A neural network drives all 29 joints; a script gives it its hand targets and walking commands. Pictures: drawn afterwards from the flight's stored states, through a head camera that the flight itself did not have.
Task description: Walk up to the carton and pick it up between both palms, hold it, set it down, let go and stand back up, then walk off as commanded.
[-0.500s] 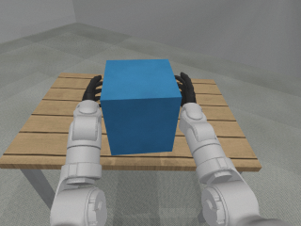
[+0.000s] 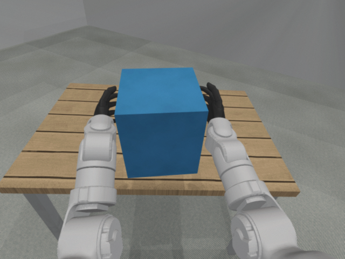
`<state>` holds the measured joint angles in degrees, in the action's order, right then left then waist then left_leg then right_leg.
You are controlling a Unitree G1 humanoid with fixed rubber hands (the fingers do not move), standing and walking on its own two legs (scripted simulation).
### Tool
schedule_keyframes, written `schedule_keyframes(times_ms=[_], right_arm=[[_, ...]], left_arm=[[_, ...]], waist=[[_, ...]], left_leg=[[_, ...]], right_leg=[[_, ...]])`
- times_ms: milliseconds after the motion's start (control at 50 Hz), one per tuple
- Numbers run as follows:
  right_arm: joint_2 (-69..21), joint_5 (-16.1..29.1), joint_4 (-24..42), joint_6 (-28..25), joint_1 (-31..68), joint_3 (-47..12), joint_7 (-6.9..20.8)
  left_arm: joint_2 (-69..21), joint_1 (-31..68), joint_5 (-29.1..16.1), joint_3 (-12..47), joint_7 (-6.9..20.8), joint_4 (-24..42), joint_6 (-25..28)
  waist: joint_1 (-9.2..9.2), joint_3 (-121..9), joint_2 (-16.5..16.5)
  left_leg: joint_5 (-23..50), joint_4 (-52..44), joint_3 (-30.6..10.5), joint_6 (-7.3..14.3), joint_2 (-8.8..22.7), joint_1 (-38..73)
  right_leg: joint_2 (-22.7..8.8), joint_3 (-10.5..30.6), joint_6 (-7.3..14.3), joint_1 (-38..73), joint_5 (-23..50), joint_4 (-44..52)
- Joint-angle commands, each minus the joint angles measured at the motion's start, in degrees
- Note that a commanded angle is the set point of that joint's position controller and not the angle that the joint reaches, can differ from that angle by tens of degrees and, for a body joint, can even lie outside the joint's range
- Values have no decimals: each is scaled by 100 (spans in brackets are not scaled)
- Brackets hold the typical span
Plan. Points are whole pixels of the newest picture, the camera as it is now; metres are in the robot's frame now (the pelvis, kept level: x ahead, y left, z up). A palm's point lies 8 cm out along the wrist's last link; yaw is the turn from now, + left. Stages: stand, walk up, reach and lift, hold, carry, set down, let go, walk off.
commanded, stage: hold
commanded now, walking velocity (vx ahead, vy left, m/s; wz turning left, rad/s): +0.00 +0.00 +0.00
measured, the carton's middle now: (160, 122) +0.38 +0.01 +0.17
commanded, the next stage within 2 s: set down in 1.48 s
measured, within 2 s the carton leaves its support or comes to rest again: neither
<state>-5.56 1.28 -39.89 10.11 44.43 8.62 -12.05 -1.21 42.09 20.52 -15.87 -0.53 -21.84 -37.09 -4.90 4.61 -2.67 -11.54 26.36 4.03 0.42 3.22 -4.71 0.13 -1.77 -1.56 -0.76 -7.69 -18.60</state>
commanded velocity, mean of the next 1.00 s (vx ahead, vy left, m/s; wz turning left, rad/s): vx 0.00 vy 0.00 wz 0.00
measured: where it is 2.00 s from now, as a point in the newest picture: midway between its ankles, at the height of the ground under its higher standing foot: outside the picture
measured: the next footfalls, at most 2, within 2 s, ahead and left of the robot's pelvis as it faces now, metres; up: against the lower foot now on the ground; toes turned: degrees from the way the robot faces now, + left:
none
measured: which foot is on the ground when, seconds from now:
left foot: down 0.00-1.00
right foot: down 0.00-1.00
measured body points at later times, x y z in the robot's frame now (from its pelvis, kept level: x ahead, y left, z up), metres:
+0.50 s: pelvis +0.00 +0.00 +0.00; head -0.04 +0.03 +0.45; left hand +0.40 +0.14 +0.18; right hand +0.39 -0.12 +0.19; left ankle +0.05 +0.10 -0.74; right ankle +0.04 -0.14 -0.74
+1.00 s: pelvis +0.00 +0.00 +0.00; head -0.04 +0.03 +0.45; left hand +0.40 +0.14 +0.18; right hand +0.39 -0.12 +0.19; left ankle +0.05 +0.10 -0.74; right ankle +0.04 -0.14 -0.74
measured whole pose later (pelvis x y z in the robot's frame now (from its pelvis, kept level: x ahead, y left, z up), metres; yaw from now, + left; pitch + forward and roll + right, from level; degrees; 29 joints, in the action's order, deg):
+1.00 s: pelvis +0.00 +0.00 +0.00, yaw +0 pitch -11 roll -2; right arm -5.6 1.3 -39.6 10.0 44.4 8.5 -12.1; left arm -1.2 42.1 20.5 -15.9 -0.4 -21.5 -37.3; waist -4.9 4.7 -2.7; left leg -11.5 26.3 4.0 0.4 3.2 -4.2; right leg 0.1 -1.8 -1.6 -0.3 -7.7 -18.6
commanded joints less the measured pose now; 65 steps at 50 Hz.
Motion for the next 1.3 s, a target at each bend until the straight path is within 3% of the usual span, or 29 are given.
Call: schedule_keyframes(times_ms=[0,60,200,280,320,340,360,420,540,600,620,780,820,860,920,1000,1060,1180,1220,1260,1280], right_arm=[[-2739,836,1388,-282,3879,-2351,675],[-2767,910,1511,-279,3688,-2434,660],[-2776,862,1439,-277,3784,-2324,674],[-2660,822,1458,-300,3722,-2343,697],[-2663,818,1412,-251,3621,-2365,649],[-2761,863,1498,-272,3664,-2399,663],[-2770,853,1524,-274,3724,-2454,655],[-2696,867,1504,-285,3798,-2305,656],[-2805,844,1413,-282,3594,-2324,669],[-2790,914,1649,-296,3854,-2457,665],[-2756,890,1548,-303,3758,-2419,666],[-2703,862,1369,-270,3677,-2338,680],[-2753,878,1636,-299,3741,-2432,676],[-2626,809,1266,-260,3650,-2249,684],[-2690,858,1453,-287,3655,-2368,687],[-2706,702,1222,-266,3621,-2174,710],[-2751,707,1299,-296,3753,-2152,746],[-2662,710,1389,-321,3678,-2221,704],[-2726,818,1492,-340,3859,-2306,724],[-2831,836,1667,-356,3799,-2462,700],[-2792,839,1532,-345,3691,-2424,693]], left_arm=[[-3567,3695,-660,2187,753,1190,362],[-3640,3616,-748,2355,756,1441,387],[-3631,3741,-686,2284,762,1371,369],[-3653,3641,-662,2356,753,1391,360],[-3593,3446,-607,2212,787,1226,325],[-3655,3604,-704,2335,779,1433,362],[-3588,3580,-659,2273,793,1366,361],[-3629,3685,-674,2317,794,1390,349],[-3656,3580,-683,2303,794,1506,358],[-3604,3637,-725,2336,772,1426,365],[-3629,3751,-753,2406,753,1511,402],[-3584,3787,-681,2322,788,1485,376],[-3644,3566,-730,2370,767,1439,364],[-3565,3558,-569,2174,791,1230,314],[-3623,3538,-618,2217,803,1380,335],[-3575,3718,-577,2168,827,1288,367],[-3569,3775,-545,2083,828,1314,402],[-3606,3618,-568,2182,848,1311,357],[-3619,3734,-635,2242,794,1352,372],[-3657,3691,-744,2348,778,1500,429],[-3634,3684,-767,2394,761,1504,430]], waist=[[42,-2217,413],[-67,-2462,474],[-32,-2196,463],[-46,-2344,507],[-11,-2185,347],[-47,-2248,416],[20,-2382,376],[-57,-2271,526],[-90,-2294,498],[-1,-2448,396],[-29,-2518,515],[-34,-2311,500],[-21,-2325,433],[-21,-2100,523],[7,-2350,453],[-52,-2147,439],[20,-2191,416],[-53,-2212,471],[6,-2332,486],[19,-2566,361],[-63,-2519,426]], left_leg=[[750,-1079,-232,4,-307,741],[1306,-909,-257,-81,-316,1009],[874,-1042,-249,-8,-322,808],[1128,-997,-289,-78,-268,927],[1122,-1004,-238,-34,-311,862],[1209,-982,-265,-56,-300,907],[1144,-974,-218,-37,-328,931],[995,-1001,-256,-48,-317,831],[1255,-978,-276,-67,-305,932],[1186,-961,-253,-46,-307,954],[1279,-904,-261,-96,-310,991],[1153,-986,-244,-82,-300,937],[1389,-910,-268,-111,-297,968],[1001,-1050,-239,-59,-282,839],[1140,-995,-213,-54,-306,916],[673,-1173,-229,-9,-284,667],[522,-1213,-181,45,-291,584],[755,-1136,-228,-16,-293,732],[767,-1088,-236,0,-286,829],[1145,-998,-223,-38,-326,937],[1354,-927,-262,-68,-307,1023]], right_leg=[[288,-352,-45,608,-91,356],[300,-348,-35,671,289,341],[265,-352,-40,579,44,364],[316,-371,-30,622,86,344],[309,-364,-39,651,133,392],[303,-362,-38,635,209,355],[298,-344,-52,637,80,395],[293,-358,-30,589,39,364],[292,-361,-51,686,257,336],[315,-369,-54,617,145,345],[316,-353,-35,637,212,328],[314,-374,-26,574,29,349],[319,-347,-29,595,194,351],[288,-355,-29,584,-27,381],[296,-369,-43,711,151,350],[290,-390,-36,699,-54,345],[277,-385,-42,744,-50,315],[287,-414,-49,736,40,324],[282,-383,-41,622,-50,342],[297,-392,-64,715,172,355],[312,-389,-39,571,239,342]])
